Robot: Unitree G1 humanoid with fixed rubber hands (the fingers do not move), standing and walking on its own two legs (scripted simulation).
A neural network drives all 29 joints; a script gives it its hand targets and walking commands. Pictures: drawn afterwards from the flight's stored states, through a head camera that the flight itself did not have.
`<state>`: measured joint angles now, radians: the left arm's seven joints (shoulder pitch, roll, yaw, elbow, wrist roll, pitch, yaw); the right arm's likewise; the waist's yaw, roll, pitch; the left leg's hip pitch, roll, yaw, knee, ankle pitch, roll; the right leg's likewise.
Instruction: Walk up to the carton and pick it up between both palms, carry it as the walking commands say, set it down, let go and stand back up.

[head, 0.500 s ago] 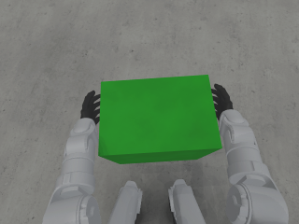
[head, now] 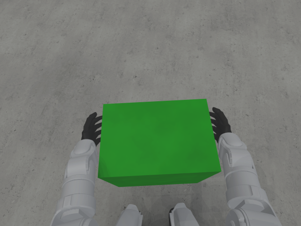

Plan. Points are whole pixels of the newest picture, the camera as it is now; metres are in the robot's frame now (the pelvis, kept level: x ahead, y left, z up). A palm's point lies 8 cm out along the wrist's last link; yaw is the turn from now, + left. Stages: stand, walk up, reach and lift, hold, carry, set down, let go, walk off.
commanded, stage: reach and lift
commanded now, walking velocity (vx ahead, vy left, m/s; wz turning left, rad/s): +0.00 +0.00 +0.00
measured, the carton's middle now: (156, 148) +0.36 +0.00 -0.12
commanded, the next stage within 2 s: none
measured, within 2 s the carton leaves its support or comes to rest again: neither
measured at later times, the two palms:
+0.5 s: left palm (76, 140) +0.34 +0.19 +0.03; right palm (232, 134) +0.36 -0.18 +0.02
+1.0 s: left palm (60, 140) +0.32 +0.19 +0.09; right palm (245, 130) +0.34 -0.18 +0.08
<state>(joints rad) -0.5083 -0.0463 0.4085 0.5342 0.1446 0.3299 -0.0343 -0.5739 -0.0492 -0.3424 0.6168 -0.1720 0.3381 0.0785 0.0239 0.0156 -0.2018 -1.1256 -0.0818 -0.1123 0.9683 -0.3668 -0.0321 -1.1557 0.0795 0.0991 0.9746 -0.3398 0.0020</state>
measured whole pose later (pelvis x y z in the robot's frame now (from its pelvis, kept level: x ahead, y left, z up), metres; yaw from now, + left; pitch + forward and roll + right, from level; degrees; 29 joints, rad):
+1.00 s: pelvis +0.04 +0.00 +0.08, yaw +0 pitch +3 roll +0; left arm -0.23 -0.10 0.33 0.33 0.22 0.53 -0.08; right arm -0.29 0.01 -0.28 0.41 -0.22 0.53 0.12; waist 0.03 0.02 -0.05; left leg -0.25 -0.04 -0.13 0.41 -0.21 -0.01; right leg -0.28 0.05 0.11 0.42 -0.19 -0.01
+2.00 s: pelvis +0.03 +0.01 +0.09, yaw -1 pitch -4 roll +0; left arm -0.22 -0.06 0.27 0.20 0.22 0.71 -0.11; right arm -0.23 0.03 -0.25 0.21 -0.21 0.73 0.11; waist 0.00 0.01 0.00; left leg -0.05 -0.04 -0.12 0.29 -0.17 0.00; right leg -0.07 0.04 0.11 0.28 -0.14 0.00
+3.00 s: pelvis +0.04 -0.02 +0.07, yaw -2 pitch +2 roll -1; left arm -0.14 -0.01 0.21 -0.13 0.08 0.93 -0.07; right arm -0.12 0.06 -0.18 -0.15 -0.12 0.93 0.03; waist 0.02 0.01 -0.15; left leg -0.33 0.02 -0.10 0.61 -0.33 -0.04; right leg -0.34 0.07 0.00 0.56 -0.26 -0.04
